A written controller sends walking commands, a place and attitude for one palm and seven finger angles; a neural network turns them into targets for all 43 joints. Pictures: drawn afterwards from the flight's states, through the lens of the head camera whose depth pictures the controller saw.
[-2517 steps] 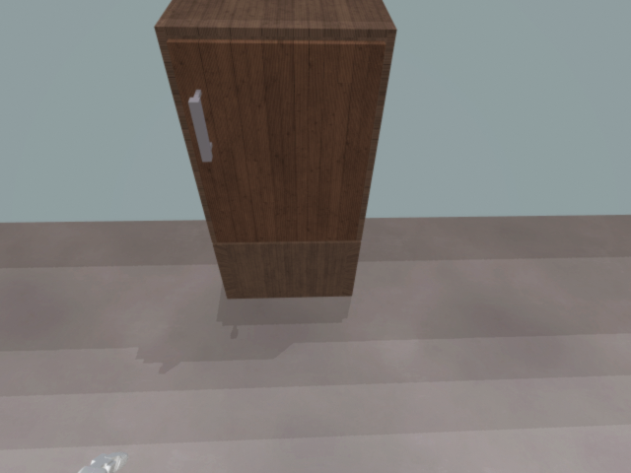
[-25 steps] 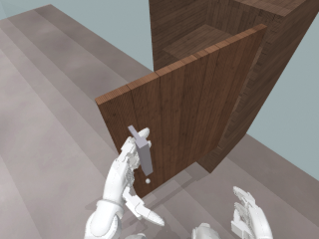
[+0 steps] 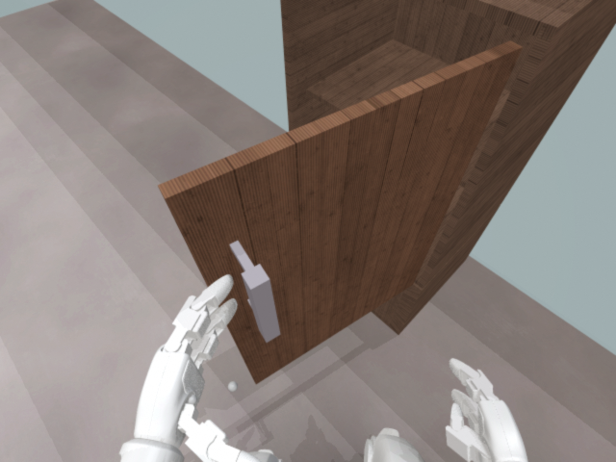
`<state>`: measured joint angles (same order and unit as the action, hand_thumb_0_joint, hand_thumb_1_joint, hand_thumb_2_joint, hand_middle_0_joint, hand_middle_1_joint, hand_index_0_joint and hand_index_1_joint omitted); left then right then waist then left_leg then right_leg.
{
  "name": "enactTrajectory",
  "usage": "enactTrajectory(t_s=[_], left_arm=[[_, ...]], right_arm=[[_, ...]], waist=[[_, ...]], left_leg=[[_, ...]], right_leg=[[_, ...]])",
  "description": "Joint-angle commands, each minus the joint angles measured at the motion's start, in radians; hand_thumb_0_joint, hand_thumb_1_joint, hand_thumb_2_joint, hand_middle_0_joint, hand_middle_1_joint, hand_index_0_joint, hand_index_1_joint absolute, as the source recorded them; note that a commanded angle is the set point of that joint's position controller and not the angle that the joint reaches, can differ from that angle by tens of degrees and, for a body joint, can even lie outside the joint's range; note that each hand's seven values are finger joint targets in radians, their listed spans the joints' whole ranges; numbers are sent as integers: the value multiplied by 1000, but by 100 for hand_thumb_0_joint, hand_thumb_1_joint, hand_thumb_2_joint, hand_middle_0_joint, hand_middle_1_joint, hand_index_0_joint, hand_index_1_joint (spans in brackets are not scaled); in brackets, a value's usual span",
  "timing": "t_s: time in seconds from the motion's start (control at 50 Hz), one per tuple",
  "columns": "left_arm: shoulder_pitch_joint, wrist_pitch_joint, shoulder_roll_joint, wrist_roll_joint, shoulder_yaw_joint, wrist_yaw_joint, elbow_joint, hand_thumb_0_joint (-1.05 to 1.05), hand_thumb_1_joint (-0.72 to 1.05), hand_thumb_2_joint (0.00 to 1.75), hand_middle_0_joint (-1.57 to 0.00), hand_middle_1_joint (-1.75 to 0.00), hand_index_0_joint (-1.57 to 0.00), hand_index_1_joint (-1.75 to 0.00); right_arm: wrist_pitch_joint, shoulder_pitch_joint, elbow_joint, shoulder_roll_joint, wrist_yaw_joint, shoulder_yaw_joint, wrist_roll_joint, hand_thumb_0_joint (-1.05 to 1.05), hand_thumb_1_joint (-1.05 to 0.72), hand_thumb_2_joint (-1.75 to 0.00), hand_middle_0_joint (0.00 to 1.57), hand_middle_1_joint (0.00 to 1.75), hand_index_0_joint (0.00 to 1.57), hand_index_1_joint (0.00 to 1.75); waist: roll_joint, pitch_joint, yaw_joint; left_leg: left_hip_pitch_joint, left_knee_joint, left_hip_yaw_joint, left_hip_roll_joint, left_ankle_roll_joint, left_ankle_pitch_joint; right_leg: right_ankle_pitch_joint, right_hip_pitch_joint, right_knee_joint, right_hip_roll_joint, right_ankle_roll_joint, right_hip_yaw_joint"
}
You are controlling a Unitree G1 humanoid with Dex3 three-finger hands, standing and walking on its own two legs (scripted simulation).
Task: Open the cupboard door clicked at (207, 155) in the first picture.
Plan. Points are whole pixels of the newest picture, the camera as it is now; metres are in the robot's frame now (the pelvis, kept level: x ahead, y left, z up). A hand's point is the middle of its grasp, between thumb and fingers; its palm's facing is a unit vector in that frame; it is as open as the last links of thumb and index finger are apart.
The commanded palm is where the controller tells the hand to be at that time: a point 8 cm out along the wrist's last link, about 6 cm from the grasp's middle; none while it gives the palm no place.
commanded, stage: slide the hand sideways off the handle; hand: left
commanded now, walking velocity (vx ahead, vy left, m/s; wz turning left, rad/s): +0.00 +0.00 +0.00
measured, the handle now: (255, 294) +0.30 +0.09 +0.07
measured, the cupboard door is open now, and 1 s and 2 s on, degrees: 78 78 78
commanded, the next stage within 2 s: draw the hand back to the body in 0.38 s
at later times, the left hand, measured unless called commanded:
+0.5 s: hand (185, 424) +0.16 +0.14 +0.07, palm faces -0.08 -1.00 -0.01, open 16.3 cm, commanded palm +0.13 +0.19 +0.08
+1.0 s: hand (112, 393) +0.17 +0.19 +0.13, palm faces -0.04 -0.99 -0.10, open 16.2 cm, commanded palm +0.13 +0.25 +0.15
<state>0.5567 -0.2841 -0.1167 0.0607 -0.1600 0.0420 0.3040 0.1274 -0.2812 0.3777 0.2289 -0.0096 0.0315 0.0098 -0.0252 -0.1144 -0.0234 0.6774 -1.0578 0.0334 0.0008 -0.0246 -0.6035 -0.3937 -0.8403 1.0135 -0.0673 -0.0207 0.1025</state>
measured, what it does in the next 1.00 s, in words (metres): stands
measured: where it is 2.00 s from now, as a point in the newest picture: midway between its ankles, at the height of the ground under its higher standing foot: outside the picture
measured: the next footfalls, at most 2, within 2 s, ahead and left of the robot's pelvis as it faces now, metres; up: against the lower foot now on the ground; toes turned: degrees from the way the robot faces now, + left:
none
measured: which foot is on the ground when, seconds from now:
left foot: down 0.00-1.00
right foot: down 0.00-1.00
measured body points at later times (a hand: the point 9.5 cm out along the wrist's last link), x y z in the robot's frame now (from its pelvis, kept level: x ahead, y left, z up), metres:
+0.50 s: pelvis -0.01 +0.00 -0.01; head +0.04 +0.00 +0.43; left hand +0.16 +0.19 +0.07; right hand +0.19 -0.22 -0.07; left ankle -0.05 +0.10 -0.67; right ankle +0.06 -0.11 -0.67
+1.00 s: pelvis +0.00 +0.02 +0.02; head +0.01 +0.02 +0.47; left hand +0.17 +0.24 +0.13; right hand +0.19 -0.20 -0.03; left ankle -0.05 +0.10 -0.67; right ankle +0.06 -0.11 -0.67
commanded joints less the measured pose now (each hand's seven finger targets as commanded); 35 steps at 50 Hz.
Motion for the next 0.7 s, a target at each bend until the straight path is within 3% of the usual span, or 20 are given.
enactTrajectory(t_s=[0.0, 0.02, 0.06, 0.14, 0.2, 0.3, 0.38, 0.44, 0.46, 0.54, 0.64, 0.68], left_arm=[[76, -95, -53, 35, 65, 46, 264, 0, -50, 30, -15, -30, -15, -30], [93, -100, -57, 43, 71, 60, 280, 0, -50, 30, -15, -30, -15, -30], [92, -101, -66, 55, 81, 77, 271, 0, -50, 30, -15, -30, -15, -30], [116, -106, -107, 86, 151, 108, 251, 0, -50, 30, -15, -30, -15, -30], [106, -113, -114, 104, 163, 131, 280, 0, -50, 30, -15, -30, -15, -30], [128, -106, -151, 141, 224, 162, 277, 0, -50, 30, -15, -30, -15, -30], [133, -93, -120, 162, 191, 187, 275, 0, -50, 30, -15, -30, -15, -30], [93, -82, -137, 158, 195, 185, 250, 0, -50, 30, -15, -30, -15, -30], [93, -81, -122, 152, 178, 183, 255, 0, -50, 30, -15, -30, -15, -30], [80, -65, -220, 140, 268, 140, 350, 0, -50, 30, -15, -30, -15, -30], [105, -16, -198, 172, 301, 133, 325, 0, -50, 30, -15, -30, -15, -30], [78, 3, -167, 185, 263, 151, 317, 0, -50, 30, -15, -30, -15, -30]], right_arm=[[63, 42, -163, 97, -11, -58, -7, 0, -90, -90, 20, 30, 20, 30], [63, 50, -167, 98, -12, -59, -10, 0, -90, -90, 20, 30, 20, 30], [64, 53, -164, 100, -16, -62, -11, 0, -90, -90, 20, 30, 20, 30], [64, 63, -163, 102, -28, -70, -17, 0, -90, -90, 20, 30, 20, 30], [69, 71, -171, 106, -32, -68, -20, 0, -90, -90, 20, 30, 20, 30], [73, 68, -165, 108, -43, -73, -28, 0, -90, -90, 20, 30, 20, 30], [82, 76, -166, 110, -42, -71, -32, 0, -90, -90, 20, 30, 20, 30], [87, 84, -162, 118, -44, -68, -32, 0, -90, -90, 20, 30, 20, 30], [88, 83, -167, 118, -44, -66, -30, 0, -90, -90, 20, 30, 20, 30], [85, 73, -178, 117, -48, -64, -33, 0, -90, -90, 20, 30, 20, 30], [81, 79, -167, 108, -53, -54, -48, 0, -90, -90, 20, 30, 20, 30], [90, 86, -164, 116, -55, -46, -53, 0, -90, -90, 20, 30, 20, 30]], waist=[[51, -214, 9], [33, -215, 4], [50, -189, 16], [95, -167, 14], [41, -180, 9], [43, -203, 4], [31, -180, 15], [55, -130, 24], [43, -133, 22], [-5, -195, -9], [13, -149, -8], [15, -97, 11]], left_leg=[[93, 148, -49, -25, 28, 371], [93, 148, -48, -26, 29, 365], [117, 135, -52, -26, 26, 345], [170, 108, -51, -27, 22, 278], [165, 103, -50, -29, 23, 256], [159, 95, -53, -29, 24, 276], [150, 95, -56, -28, 24, 278], [172, 96, -63, -25, 21, 231], [166, 102, -62, -24, 22, 214], [113, 144, -65, -24, 23, 236], [80, 194, -66, -20, 26, 246], [66, 214, -68, -17, 26, 218]], right_leg=[[285, 354, -82, 39, -17, -64], [270, 349, -80, 40, -17, -63], [250, 334, -83, 40, -15, -69], [156, 327, -103, 40, -14, -95], [104, 304, -97, 38, -15, -94], [116, 317, -98, 41, -13, -93], [109, 299, -104, 44, -10, -86], [26, 266, -121, 46, -10, -87], [2, 254, -117, 46, -10, -81], [22, 311, -121, 49, -17, -73], [40, 350, -171, 57, -13, -58], [11, 336, -198, 57, -5, -54]])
